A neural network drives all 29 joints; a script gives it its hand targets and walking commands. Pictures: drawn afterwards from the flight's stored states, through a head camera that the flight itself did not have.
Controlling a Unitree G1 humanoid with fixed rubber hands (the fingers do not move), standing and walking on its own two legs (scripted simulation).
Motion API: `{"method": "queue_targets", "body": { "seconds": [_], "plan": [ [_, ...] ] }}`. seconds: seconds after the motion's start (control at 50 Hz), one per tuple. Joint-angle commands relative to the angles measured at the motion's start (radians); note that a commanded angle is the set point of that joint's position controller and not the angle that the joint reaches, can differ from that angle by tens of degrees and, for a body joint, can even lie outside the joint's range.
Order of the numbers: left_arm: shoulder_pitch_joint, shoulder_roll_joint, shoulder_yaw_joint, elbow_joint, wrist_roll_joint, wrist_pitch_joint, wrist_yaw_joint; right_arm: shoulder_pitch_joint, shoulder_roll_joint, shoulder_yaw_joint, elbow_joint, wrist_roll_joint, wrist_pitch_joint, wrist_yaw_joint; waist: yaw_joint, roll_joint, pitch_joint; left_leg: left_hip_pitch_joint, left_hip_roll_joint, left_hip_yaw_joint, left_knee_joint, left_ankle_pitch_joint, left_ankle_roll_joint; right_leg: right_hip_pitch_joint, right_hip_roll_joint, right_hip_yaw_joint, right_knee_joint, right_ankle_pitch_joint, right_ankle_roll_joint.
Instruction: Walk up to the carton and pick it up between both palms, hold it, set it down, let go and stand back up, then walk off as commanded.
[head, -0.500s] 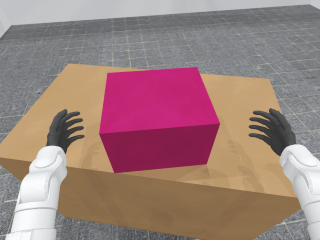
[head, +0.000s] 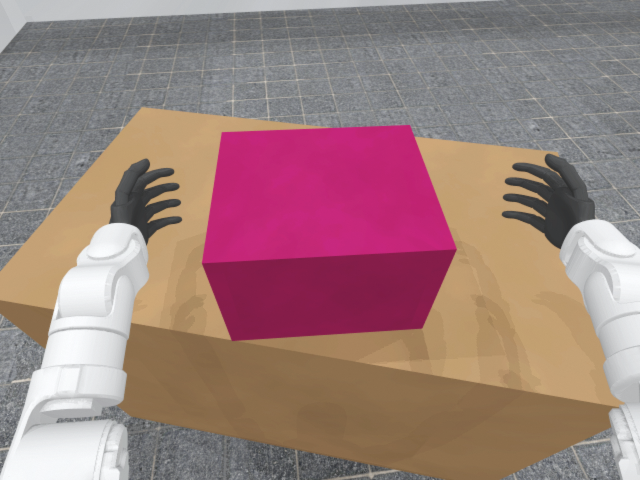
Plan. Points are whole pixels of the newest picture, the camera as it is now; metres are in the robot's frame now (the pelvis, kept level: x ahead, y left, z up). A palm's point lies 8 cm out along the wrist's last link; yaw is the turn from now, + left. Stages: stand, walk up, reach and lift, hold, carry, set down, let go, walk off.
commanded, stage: reach and lift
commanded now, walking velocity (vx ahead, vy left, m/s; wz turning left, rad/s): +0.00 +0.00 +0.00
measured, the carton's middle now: (322, 231) +0.49 +0.07 +0.01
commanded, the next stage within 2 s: none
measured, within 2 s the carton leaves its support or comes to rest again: neither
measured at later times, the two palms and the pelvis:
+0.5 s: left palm (139, 191) +0.41 +0.29 +0.14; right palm (536, 176) +0.49 -0.20 +0.15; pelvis +0.00 +0.00 -0.01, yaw +1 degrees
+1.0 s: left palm (156, 240) +0.40 +0.28 +0.06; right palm (505, 220) +0.47 -0.19 +0.08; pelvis -0.02 +0.00 -0.03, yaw +0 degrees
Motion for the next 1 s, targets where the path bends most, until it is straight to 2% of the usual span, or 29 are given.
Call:
{"method": "queue_targets", "body": {
  "seconds": [0.0, 0.06, 0.08, 0.1, 0.14, 0.18, 0.2, 0.24, 0.3, 0.36, 0.4, 0.42, 0.46, 0.48, 0.5, 0.54, 0.56, 0.62, 0.64, 0.66, 0.68, 0.74, 0.78, 0.82, 0.86, 0.88, 0.92, 0.96, 0.98],
  "plan": [
    [-0.447, 0.215, 0.038, -0.117, -0.001, -0.053, -0.003, -0.474, -0.222, -0.059, -0.119, 0.015, -0.040, -0.003, 0.002, -0.023, -0.503, 0.117, -0.030, 0.002, 0.012, 0.358, -0.016, 0.302, 0.000, 0.039, 0.050, 0.495, 0.042],
    [-0.531, 0.217, 0.020, -0.031, -0.007, -0.067, -0.002, -0.555, -0.208, -0.020, -0.016, 0.014, -0.038, 0.002, 0.034, -0.002, -0.521, 0.107, -0.030, 0.002, 0.013, 0.339, -0.017, 0.264, -0.001, 0.030, 0.046, 0.421, 0.036],
    [-0.567, 0.225, 0.013, 0.011, -0.029, -0.072, -0.004, -0.609, -0.196, -0.022, -0.047, 0.005, -0.041, -0.002, 0.026, -0.059, -0.525, 0.076, -0.033, 0.005, 0.021, 0.338, -0.009, 0.274, 0.005, 0.023, 0.051, 0.463, 0.043],
    [-0.546, 0.233, 0.020, 0.072, -0.018, -0.076, -0.010, -0.591, -0.202, -0.008, 0.007, 0.006, -0.035, -0.003, 0.029, -0.059, -0.483, 0.056, -0.033, 0.007, 0.017, 0.311, -0.004, 0.268, -0.006, 0.037, 0.055, 0.474, 0.047],
    [-0.605, 0.245, 0.007, 0.038, -0.042, -0.094, -0.011, -0.644, -0.192, 0.000, -0.066, 0.014, -0.054, -0.015, 0.022, -0.074, -0.584, 0.036, -0.040, 0.008, 0.040, 0.354, -0.004, 0.319, -0.005, 0.042, 0.074, 0.558, 0.055],
    [-0.623, 0.226, -0.009, 0.055, -0.028, -0.102, -0.007, -0.650, -0.197, 0.011, -0.014, 0.019, -0.061, -0.022, 0.021, -0.022, -0.614, 0.035, -0.039, 0.006, 0.048, 0.398, -0.019, 0.343, -0.011, 0.042, 0.092, 0.631, 0.052],
    [-0.588, 0.271, 0.037, 0.113, -0.014, -0.102, -0.014, -0.648, -0.208, 0.009, 0.015, 0.003, -0.053, -0.023, 0.040, -0.088, -0.585, 0.004, -0.042, 0.010, 0.043, 0.388, -0.008, 0.371, -0.006, 0.048, 0.101, 0.670, 0.059],
    [-0.704, 0.282, 0.016, 0.199, -0.026, -0.111, -0.017, -0.724, -0.217, -0.012, 0.078, 0.000, -0.046, -0.028, 0.019, -0.067, -0.590, -0.012, -0.037, 0.008, 0.029, 0.333, -0.010, 0.311, -0.008, 0.037, 0.083, 0.570, 0.046],
    [-0.694, 0.234, -0.027, 0.115, -0.021, -0.133, -0.011, -0.708, -0.219, 0.002, 0.097, -0.002, -0.080, -0.044, 0.000, -0.020, -0.667, 0.076, -0.037, 0.011, 0.076, 0.465, -0.035, 0.277, 0.013, 0.011, 0.086, 0.644, 0.039],
    [-0.732, 0.250, -0.016, 0.261, -0.039, -0.166, -0.020, -0.770, -0.190, 0.031, 0.144, -0.005, -0.100, -0.046, 0.021, -0.081, -0.618, -0.002, -0.043, 0.016, 0.079, 0.444, -0.018, 0.279, 0.008, 0.022, 0.097, 0.662, 0.054],
    [-0.735, 0.229, -0.043, 0.313, -0.037, -0.211, -0.025, -0.779, -0.164, 0.022, 0.215, -0.015, -0.119, -0.041, 0.017, -0.057, -0.624, -0.034, -0.039, 0.012, 0.071, 0.399, -0.019, 0.283, -0.009, 0.023, 0.110, 0.632, 0.059],
    [-0.767, 0.227, -0.067, 0.250, -0.028, -0.221, -0.021, -0.785, -0.177, 0.022, 0.222, -0.008, -0.127, -0.043, -0.006, 0.004, -0.714, -0.002, -0.038, 0.016, 0.080, 0.444, -0.040, 0.263, -0.002, 0.011, 0.106, 0.628, 0.045],
    [-0.742, 0.201, -0.068, 0.264, -0.030, -0.252, -0.012, -0.778, -0.161, 0.075, 0.232, 0.013, -0.151, -0.033, 0.050, -0.003, -0.723, 0.071, -0.023, 0.013, 0.111, 0.533, -0.047, 0.206, 0.021, -0.008, 0.104, 0.607, 0.037],
    [-0.719, 0.205, -0.052, 0.314, -0.017, -0.263, -0.019, -0.759, -0.164, 0.057, 0.214, -0.001, -0.173, -0.037, 0.040, -0.009, -0.755, 0.061, -0.030, 0.023, 0.119, 0.546, -0.046, 0.228, 0.017, 0.002, 0.100, 0.648, 0.037],
    [-0.748, 0.199, -0.075, 0.434, -0.039, -0.293, -0.023, -0.777, -0.147, 0.069, 0.310, -0.001, -0.177, -0.029, 0.048, -0.036, -0.679, 0.001, -0.030, 0.022, 0.115, 0.488, -0.038, 0.182, 0.015, -0.007, 0.104, 0.578, 0.043],
    [-0.744, 0.214, -0.065, 0.433, -0.012, -0.311, -0.018, -0.760, -0.161, 0.080, 0.384, 0.017, -0.192, -0.023, 0.044, -0.008, -0.672, 0.002, -0.027, 0.020, 0.111, 0.471, -0.039, 0.176, 0.018, -0.007, 0.101, 0.532, 0.042],
    [-0.755, 0.196, -0.101, 0.393, -0.030, -0.334, -0.013, -0.789, -0.169, 0.106, 0.344, 0.043, -0.208, -0.016, 0.062, -0.002, -0.695, 0.031, -0.017, 0.014, 0.120, 0.509, -0.051, 0.152, 0.023, -0.022, 0.102, 0.516, 0.033],
    [-0.766, 0.200, -0.086, 0.606, -0.021, -0.402, -0.022, -0.786, -0.136, 0.114, 0.421, -0.003, -0.242, -0.020, 0.050, -0.082, -0.586, -0.054, -0.024, 0.025, 0.124, 0.391, -0.021, 0.142, 0.018, -0.004, 0.100, 0.446, 0.041],
    [-0.826, 0.207, -0.102, 0.560, -0.054, -0.426, -0.020, -0.846, -0.128, 0.118, 0.356, 0.008, -0.264, -0.027, 0.051, -0.096, -0.655, -0.089, -0.026, 0.034, 0.124, 0.369, -0.018, 0.170, 0.013, 0.002, 0.119, 0.468, 0.047],
    [-0.838, 0.217, -0.105, 0.598, -0.043, -0.452, -0.015, -0.825, -0.122, 0.107, 0.424, 0.004, -0.268, -0.029, 0.038, -0.070, -0.658, -0.115, -0.024, 0.032, 0.121, 0.333, -0.019, 0.160, 0.004, 0.007, 0.122, 0.423, 0.051],
    [-0.861, 0.219, -0.126, 0.533, -0.069, -0.491, -0.010, -0.860, -0.125, 0.122, 0.328, 0.023, -0.300, -0.029, 0.053, -0.075, -0.762, -0.102, -0.017, 0.031, 0.144, 0.369, -0.022, 0.141, 0.012, -0.003, 0.144, 0.447, 0.055],
    [-0.902, 0.199, -0.167, 0.556, -0.109, -0.554, 0.004, -0.896, -0.141, 0.130, 0.341, 0.030, -0.348, -0.032, 0.054, -0.045, -0.875, -0.048, -0.006, 0.029, 0.193, 0.488, -0.048, 0.085, 0.027, -0.021, 0.171, 0.492, 0.049],
    [-0.911, 0.200, -0.183, 0.697, -0.113, -0.577, -0.011, -0.880, -0.127, 0.161, 0.431, 0.033, -0.347, -0.029, 0.067, -0.039, -0.797, -0.097, -0.007, 0.036, 0.188, 0.418, -0.040, 0.037, 0.018, -0.018, 0.171, 0.413, 0.050],
    [-0.885, 0.187, -0.219, 0.741, -0.132, -0.590, -0.018, -0.859, -0.137, 0.138, 0.481, 0.026, -0.355, -0.030, 0.042, -0.014, -0.798, -0.101, -0.005, 0.034, 0.189, 0.359, -0.045, 0.000, 0.016, -0.025, 0.172, 0.354, 0.047],
    [-0.918, 0.189, -0.235, 0.747, -0.133, -0.617, -0.016, -0.877, -0.127, 0.151, 0.510, 0.039, -0.360, -0.028, 0.053, 0.022, -0.807, -0.092, 0.002, 0.028, 0.206, 0.326, -0.053, -0.067, 0.010, -0.033, 0.188, 0.260, 0.043],
    [-0.916, 0.192, -0.228, 0.820, -0.123, -0.631, -0.020, -0.846, -0.107, 0.150, 0.590, 0.011, -0.357, -0.026, 0.034, -0.019, -0.734, -0.130, 0.000, 0.032, 0.208, 0.253, -0.041, -0.080, 0.004, -0.023, 0.187, 0.206, 0.050],
    [-0.956, 0.178, -0.285, 0.819, -0.163, -0.658, -0.019, -0.884, -0.117, 0.143, 0.575, 0.004, -0.377, -0.027, 0.030, 0.020, -0.774, -0.137, 0.003, 0.027, 0.206, 0.222, -0.053, -0.150, 0.006, -0.039, 0.191, 0.135, 0.047],
    [-0.958, 0.196, -0.269, 0.895, -0.180, -0.683, -0.019, -0.913, -0.101, 0.163, 0.570, -0.011, -0.384, -0.031, 0.054, -0.050, -0.783, -0.213, 0.002, 0.027, 0.229, 0.213, -0.028, -0.122, -0.004, -0.017, 0.221, 0.176, 0.055],
    [-0.964, 0.197, -0.279, 0.838, -0.190, -0.706, -0.019, -0.902, -0.098, 0.161, 0.542, -0.003, -0.405, -0.032, 0.046, -0.018, -0.853, -0.201, -0.001, 0.033, 0.239, 0.247, -0.039, -0.122, -0.003, -0.023, 0.239, 0.200, 0.059]
  ]
}}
